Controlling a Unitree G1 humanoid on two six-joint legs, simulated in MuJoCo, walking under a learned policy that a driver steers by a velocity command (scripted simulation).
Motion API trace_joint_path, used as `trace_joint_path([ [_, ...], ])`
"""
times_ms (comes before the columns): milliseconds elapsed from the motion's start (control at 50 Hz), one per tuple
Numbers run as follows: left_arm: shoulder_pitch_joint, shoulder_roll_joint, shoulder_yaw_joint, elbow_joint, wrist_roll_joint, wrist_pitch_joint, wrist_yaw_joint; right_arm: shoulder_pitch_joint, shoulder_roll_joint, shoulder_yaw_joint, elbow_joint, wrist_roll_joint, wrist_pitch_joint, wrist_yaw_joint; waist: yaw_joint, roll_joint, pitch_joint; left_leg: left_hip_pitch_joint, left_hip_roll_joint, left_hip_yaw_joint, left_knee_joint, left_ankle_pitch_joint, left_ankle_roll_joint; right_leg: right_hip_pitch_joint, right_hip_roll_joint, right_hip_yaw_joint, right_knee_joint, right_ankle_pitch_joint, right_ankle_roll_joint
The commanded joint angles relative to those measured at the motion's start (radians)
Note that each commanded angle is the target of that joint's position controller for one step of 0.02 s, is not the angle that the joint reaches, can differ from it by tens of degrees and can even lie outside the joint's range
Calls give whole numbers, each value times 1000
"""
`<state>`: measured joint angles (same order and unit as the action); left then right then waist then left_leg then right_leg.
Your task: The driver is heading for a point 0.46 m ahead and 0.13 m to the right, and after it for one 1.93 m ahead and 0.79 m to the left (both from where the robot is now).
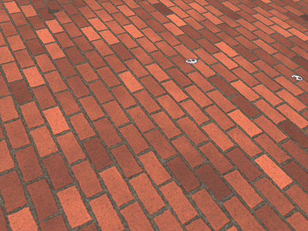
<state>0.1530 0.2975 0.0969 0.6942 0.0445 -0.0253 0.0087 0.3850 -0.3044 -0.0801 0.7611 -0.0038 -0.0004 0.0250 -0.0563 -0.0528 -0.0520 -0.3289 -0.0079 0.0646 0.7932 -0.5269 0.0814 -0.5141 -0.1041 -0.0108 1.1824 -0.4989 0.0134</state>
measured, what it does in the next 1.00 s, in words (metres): walks ahead: right foot, then left foot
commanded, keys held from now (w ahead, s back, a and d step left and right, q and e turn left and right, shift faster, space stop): w+e+shift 0.42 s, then q+shift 0.58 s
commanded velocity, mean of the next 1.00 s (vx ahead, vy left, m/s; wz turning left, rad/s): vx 0.55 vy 0.00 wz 0.09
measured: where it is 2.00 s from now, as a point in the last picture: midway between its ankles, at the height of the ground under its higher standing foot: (142, 182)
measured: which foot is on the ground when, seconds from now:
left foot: down 0.00-0.40, up 0.42-0.76, down 0.78-1.00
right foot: up 0.00-0.38, down 0.40-0.78, up 0.80-1.00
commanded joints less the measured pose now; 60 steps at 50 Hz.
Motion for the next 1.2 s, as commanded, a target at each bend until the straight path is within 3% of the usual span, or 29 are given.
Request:
trace_joint_path([
  [20, -207, 54, -31, -168, 52, -50, -40, -26, -173, -28, -107, -42, -17, -21, 19, 74, 161, 240, 396, -870, -728, -401, 206, -636, -22, 49, 223, 251, -3],
  [80, -99, 86, -16, -69, 14, -3, -62, 56, -107, -2, -40, -20, -65, -15, 20, 84, 189, 212, 198, -416, -686, 26, 39, -423, -22, 19, 58, 421, -7],
  [160, -157, 26, -31, -46, -35, 22, -74, 222, -62, 8, 40, -19, -87, -10, -40, 74, 191, 405, 146, -133, -692, 462, -55, -457, 110, 29, -57, 434, -73],
  [260, -258, -21, -64, -70, -21, 8, -84, 194, -4, 40, 70, -19, -99, -34, -25, 123, 186, 415, 141, 70, -729, 932, -104, -287, 171, -150, -358, 491, -126],
  [320, -198, 7, -69, -60, -21, 10, -78, 195, -77, 33, 103, -28, -103, -72, 37, 211, 98, 505, 194, 129, -572, 1700, -129, -62, 240, -246, -455, 458, -178],
  [360, 71, 93, -41, 20, -31, 11, -70, 123, -141, 11, 92, -49, -76, -103, 185, 234, -22, 547, 224, 134, -235, 1915, -139, 152, 290, -225, -475, 368, -217],
  [380, 297, 145, -15, 91, -38, 11, -61, 48, -182, -4, 68, -56, -63, -106, 293, 229, -91, 445, 233, 116, 48, 1883, -134, 360, 280, -160, -504, 292, -255],
  [400, 502, 190, 16, 148, -42, 7, -44, -73, -203, -17, 38, -36, -60, -97, 427, 140, -116, 212, 130, 132, 547, 1447, -120, 598, 203, -6, -639, 294, -342],
  [420, 434, 192, 18, 175, -62, 15, -28, -226, -6, 34, -28, -50, -91, -65, 326, -109, -22, -259, -78, 45, 869, 137, -89, 724, 69, 260, -580, 268, -367],
  [440, 302, 249, 21, 129, -28, 8, -20, -52, 34, 55, -116, -9, -110, -43, 137, -158, -147, -544, -79, -183, 995, 53, -105, 897, -150, 790, -781, 183, -557],
  [460, 279, 149, 11, 113, -24, 3, -8, -61, -39, 61, -84, -23, -132, -33, 158, 52, -74, -555, -9, -206, 879, 158, -61, 791, -185, 790, -911, 159, -518],
  [480, 235, 78, -10, 124, -14, -5, -1, -44, -55, 57, -63, -11, -134, -28, 81, 158, 76, -489, 32, -174, 784, 204, -48, 576, -180, 651, -934, 323, -467],
  [520, 149, 39, -36, 112, -12, -46, -3, -14, -36, 63, -20, -35, -86, -28, -9, 247, 160, -299, 76, -157, 659, 176, -66, 268, -123, 400, -935, 757, -379],
  [540, 81, -62, -69, 88, -46, -85, -25, -24, -74, 35, -28, 66, -100, -28, -8, 193, 155, -281, 109, -202, 647, 185, -61, 210, -89, 332, -950, 780, -322],
  [580, 49, 7, -60, 117, -58, -113, -26, -104, -32, 48, -69, 53, -94, -33, -15, 95, 183, -228, 105, -140, 400, 273, -71, 88, 9, 113, -981, 969, -228],
  [620, 109, 42, -56, 140, -51, -118, 3, -207, 22, 64, -108, 15, -107, -22, 32, 93, 159, -133, 56, -30, 117, 483, -80, 59, 111, -30, -943, 1076, -127],
  [660, 218, 86, -50, 161, -54, -110, 35, -291, 49, 70, -131, 14, -116, -3, 110, 70, 84, -86, -20, 52, -114, 755, -89, 197, 127, -64, -879, 1103, -66],
  [700, 215, 123, -45, 145, -48, -87, 62, -265, 2, 47, -142, 30, -111, 15, 99, -26, 3, -44, -91, 89, -209, 821, -98, 339, 114, -89, -755, 1206, -16],
  [740, 129, 131, -35, 93, -48, -62, 79, -97, -78, 6, -115, 20, -99, 28, 4, -110, -84, 126, -129, 75, -207, 712, -68, 344, 71, -82, -537, 1318, 27],
  [760, 30, 134, -30, 51, -40, -54, 80, 92, -139, -24, -71, 17, -91, 24, -111, -93, -132, 294, -93, 2, -262, 761, -19, 269, 70, -90, -298, 1244, 56],
  [780, -47, 92, -36, 24, -28, -48, 65, 236, -153, -27, -17, 17, -81, 9, -190, 115, -106, 400, 18, -129, -391, 971, 44, 138, 203, -115, 144, 434, 84],
  [800, 126, -50, -67, -16, 4, -45, 33, 138, -183, -8, -58, -53, -88, -4, -2, 351, -186, 618, 218, -503, -191, 1487, 203, -172, 280, 44, 484, -215, 101],
  [820, 242, 14, -74, -31, -36, -54, 1, 18, -199, -17, -140, -82, -87, -14, 16, 267, -419, 687, 370, -796, -326, 1199, 358, -233, 249, 235, 582, -130, 83],
  [840, 155, 94, -61, -56, -51, -51, -10, -121, -169, -23, -214, -55, -67, -23, 26, 120, -325, 518, 321, -784, -413, 769, 340, -247, 204, 233, 496, -18, 28],
  [880, 57, 90, -50, -81, -25, -23, 2, -211, -113, 0, -242, 6, -41, -32, 90, -79, -83, 157, 198, -683, -528, 358, 253, -213, 157, 180, 297, 80, 9],
  [920, 54, 75, -47, -89, -21, -3, 8, -227, -118, -6, -247, 9, -29, -32, 116, -7, 9, -23, 97, -587, -546, 385, 205, -124, 140, 171, 73, 108, 25],
  [980, 4, 29, -55, -92, -24, -7, 28, -161, -143, -23, -221, 12, -8, -55, 87, 55, -73, -3, 44, -503, -456, 736, 170, -49, 177, 142, -180, 166, 73],
  [1040, -49, 49, -48, -91, -45, 1, 38, -159, -162, -37, -227, 31, 25, -79, 66, 140, -137, 75, 33, -535, -426, 592, 110, -38, 191, 176, -308, 264, 86],
  [1200, -92, 94, -10, -67, -57, -43, 11, -197, -136, -51, -274, 28, 54, -79, 53, 260, -72, 120, -3, -685, -342, 464, 40, 168, 185, 202, -741, 335, 33],
])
